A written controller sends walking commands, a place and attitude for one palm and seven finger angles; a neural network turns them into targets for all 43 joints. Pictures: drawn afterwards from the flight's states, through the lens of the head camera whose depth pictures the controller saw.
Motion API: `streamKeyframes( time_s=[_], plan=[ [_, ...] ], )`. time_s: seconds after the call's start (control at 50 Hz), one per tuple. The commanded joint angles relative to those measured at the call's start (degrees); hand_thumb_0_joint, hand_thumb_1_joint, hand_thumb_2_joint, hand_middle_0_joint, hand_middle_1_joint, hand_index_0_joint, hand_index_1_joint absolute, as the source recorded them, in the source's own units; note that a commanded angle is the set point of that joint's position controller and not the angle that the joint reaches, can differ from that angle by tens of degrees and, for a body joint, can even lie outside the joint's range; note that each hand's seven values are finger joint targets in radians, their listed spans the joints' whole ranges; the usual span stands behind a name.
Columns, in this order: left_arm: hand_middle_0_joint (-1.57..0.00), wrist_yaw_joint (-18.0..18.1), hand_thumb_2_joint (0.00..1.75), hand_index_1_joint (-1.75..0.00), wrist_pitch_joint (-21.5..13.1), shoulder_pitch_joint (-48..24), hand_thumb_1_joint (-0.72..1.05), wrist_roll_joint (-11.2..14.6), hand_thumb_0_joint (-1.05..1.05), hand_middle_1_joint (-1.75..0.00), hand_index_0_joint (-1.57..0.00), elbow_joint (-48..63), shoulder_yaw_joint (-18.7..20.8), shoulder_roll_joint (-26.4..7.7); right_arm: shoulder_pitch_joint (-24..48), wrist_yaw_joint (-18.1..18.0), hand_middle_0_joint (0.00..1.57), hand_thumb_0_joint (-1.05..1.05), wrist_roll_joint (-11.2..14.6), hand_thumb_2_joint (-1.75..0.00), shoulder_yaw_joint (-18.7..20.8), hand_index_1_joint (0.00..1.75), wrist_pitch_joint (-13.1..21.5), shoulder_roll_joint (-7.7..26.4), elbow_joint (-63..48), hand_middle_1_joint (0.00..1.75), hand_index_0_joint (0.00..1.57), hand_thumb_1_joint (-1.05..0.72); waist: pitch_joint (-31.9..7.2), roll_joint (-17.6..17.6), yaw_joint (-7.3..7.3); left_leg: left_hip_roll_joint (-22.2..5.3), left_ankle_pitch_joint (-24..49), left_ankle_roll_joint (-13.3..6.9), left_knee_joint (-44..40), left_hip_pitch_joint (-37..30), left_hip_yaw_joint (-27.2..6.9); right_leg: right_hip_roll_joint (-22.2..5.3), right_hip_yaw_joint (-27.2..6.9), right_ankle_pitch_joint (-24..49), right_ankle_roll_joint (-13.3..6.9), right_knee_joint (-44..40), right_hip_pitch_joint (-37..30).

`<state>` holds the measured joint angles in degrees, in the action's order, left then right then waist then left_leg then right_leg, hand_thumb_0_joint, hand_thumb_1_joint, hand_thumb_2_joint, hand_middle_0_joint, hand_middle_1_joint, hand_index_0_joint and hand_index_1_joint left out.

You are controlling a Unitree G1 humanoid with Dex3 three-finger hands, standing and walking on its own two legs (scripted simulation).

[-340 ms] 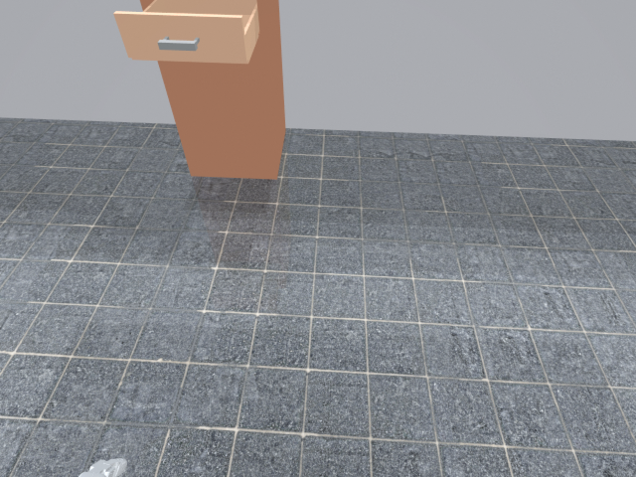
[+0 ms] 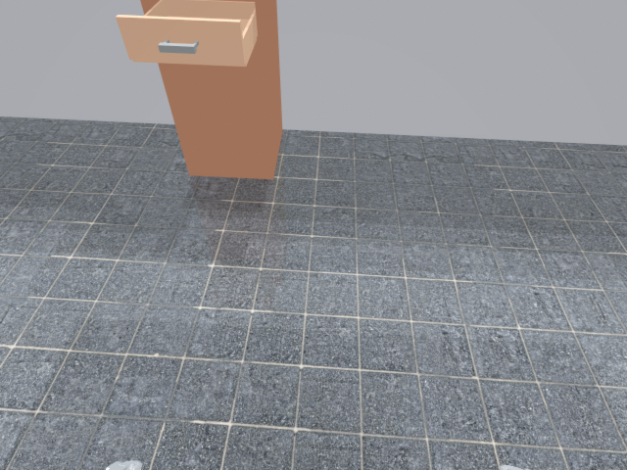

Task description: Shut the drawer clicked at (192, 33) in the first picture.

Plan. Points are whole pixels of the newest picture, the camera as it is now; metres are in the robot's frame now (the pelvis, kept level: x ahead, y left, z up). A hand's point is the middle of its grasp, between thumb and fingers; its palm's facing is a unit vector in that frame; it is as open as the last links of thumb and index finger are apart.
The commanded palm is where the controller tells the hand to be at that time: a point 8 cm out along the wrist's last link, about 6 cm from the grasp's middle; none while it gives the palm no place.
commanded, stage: stand and wait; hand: left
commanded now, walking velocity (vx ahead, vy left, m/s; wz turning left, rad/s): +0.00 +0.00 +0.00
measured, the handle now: (179, 45) +1.28 +0.50 -0.01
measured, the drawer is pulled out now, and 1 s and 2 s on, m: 0.26 0.26 0.26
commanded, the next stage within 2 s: look at it before walking up in 0.48 s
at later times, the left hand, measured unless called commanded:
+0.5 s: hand out of the picture +0.07 +0.24 -0.15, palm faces -0.04 -0.94 -0.34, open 7.4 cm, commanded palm none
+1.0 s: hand out of the picture +0.06 +0.24 -0.15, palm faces -0.04 -0.94 -0.33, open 7.4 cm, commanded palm none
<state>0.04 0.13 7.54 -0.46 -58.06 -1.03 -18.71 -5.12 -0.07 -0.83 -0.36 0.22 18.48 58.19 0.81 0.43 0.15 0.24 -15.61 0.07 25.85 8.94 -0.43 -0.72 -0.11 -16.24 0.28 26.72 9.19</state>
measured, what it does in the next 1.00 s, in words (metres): stands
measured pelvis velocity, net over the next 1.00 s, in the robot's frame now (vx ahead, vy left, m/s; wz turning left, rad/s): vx -0.01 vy -0.01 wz -0.01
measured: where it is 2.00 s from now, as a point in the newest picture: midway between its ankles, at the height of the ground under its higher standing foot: outside the picture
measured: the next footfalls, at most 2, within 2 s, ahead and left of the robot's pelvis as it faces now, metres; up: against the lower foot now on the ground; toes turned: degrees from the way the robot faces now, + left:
none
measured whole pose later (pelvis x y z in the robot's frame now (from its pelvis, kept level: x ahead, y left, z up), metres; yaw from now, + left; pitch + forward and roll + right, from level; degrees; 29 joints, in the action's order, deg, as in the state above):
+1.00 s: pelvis -0.01 -0.01 +0.01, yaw -1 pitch -2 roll +0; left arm -0.1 -0.2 8.2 -0.5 -62.2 -0.8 -19.4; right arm -7.0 0.1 -0.4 -0.4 0.3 19.2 63.4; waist 1.7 0.3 -0.1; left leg -0.6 -12.3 0.7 21.5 7.4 -0.1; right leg 0.1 -0.4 -12.7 -0.2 22.4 8.0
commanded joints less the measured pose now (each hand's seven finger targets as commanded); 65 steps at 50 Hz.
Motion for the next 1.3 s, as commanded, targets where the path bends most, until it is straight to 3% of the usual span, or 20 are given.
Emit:
streamKeyframes(
  time_s=[0.0, 0.66, 1.02, 1.18, 1.22, 1.26, 1.28],
  plan=[
    [-0.2, 0.79, 0.9, -0.3, -1.32, -2.34, 0.9, -0.07, 0.0, -0.3, -0.2, 3.48, 3.27, -12.45, 2.54, -0.98, 0.2, 0.0, 0.04, -0.9, 2.7, 0.3, 1.63, 12.0, -3.07, 0.3, 0.2, -0.9, -4.02, -0.11, -0.1, -6.15, 15.35, -2.24, -3.63, -1.05, -4.42, -6.25, -4.85, 15.44, -2.33, -4.33, -1.08],
    [-0.2, 0.55, 0.9, -0.3, -1.33, -2.53, 0.9, -0.15, 0.0, -0.3, -0.2, 0.22, 2.98, -12.66, 1.01, -0.7, 0.2, 0.0, 0.33, -0.9, 2.21, 0.3, 1.6, 12.56, 1.18, 0.3, 0.2, -0.9, -1.44, 0.19, 0.02, -6.79, 10.17, -1.81, -7.5, -0.7, -5.11, -6.08, -6.09, 9.1, -2.06, -8.2, -0.31],
    [-0.2, 0.66, 0.9, -0.3, -1.61, -1.44, 0.9, -0.06, 0.0, -0.3, -0.2, -0.42, 2.88, -12.7, 0.75, -0.78, 0.2, 0.0, 0.45, -0.9, 2.17, 0.3, 1.73, 12.67, 1.72, 0.3, 0.2, -0.9, -3.22, -0.59, -0.03, -7.23, 13.93, -1.68, -7.43, -2.73, -4.68, -6.36, -5.79, 14.26, -2.07, -7.92, -1.86],
    [-0.2, 0.66, 0.9, -0.3, -1.56, -1.55, 0.9, -0.12, 0.0, -0.3, -0.2, -0.57, 2.87, -12.71, 0.79, -0.78, 0.2, 0.0, 0.46, -0.9, 2.11, 0.3, 1.65, 12.65, 1.75, 0.3, 0.2, -0.9, -2.07, -0.06, -0.05, -7.15, 12.91, -1.66, -8.04, -2.34, -5.01, -6.25, -6.04, 13.08, -2.06, -8.55, -1.51],
    [-0.2, 0.91, 0.9, -0.3, -0.51, 2.29, 0.9, -0.09, 0.0, -0.3, -0.2, -2.02, 1.7, -6.48, -2.29, -0.4, 0.2, 0.0, 0.03, -0.9, 0.52, 0.3, 0.59, 6.11, 3.03, 0.3, 0.2, -0.9, -2.46, -0.13, 0.19, -6.17, 7.33, -0.91, -6.34, -0.43, -4.22, -6.35, -4.69, 4.39, -0.85, -8.04, -2.16],
    [-0.2, 0.66, 0.9, -0.3, 0.4, 4.8, 0.9, -0.51, 0.0, -0.3, -0.2, -1.91, 2.21, -6.91, -4.01, -0.09, 0.2, 0.0, -0.35, -0.9, 0.62, 0.3, -0.33, 5.25, 2.49, 0.3, 0.2, -0.9, 1.39, 2.19, 1.03, -4.12, -4.59, -1.26, -3.16, 6.92, -3.86, -6.96, -6.58, -11.32, -1.4, -9.73, -1.29],
    [-0.2, 0.5, 0.9, -0.3, 0.63, 5.94, 0.9, -0.68, 0.0, -0.3, -0.2, -1.61, 2.87, -7.94, -4.18, 0.04, 0.2, 0.0, -0.54, -0.9, 0.76, 0.3, -0.65, 4.96, 1.75, 0.3, 0.2, -0.9, 3.85, 5.29, 1.53, -2.31, -9.51, -1.02, 0.33, 12.13, -2.5, -8.92, -9.06, -17.73, -2.64, -11.91, -1.41]
  ],
)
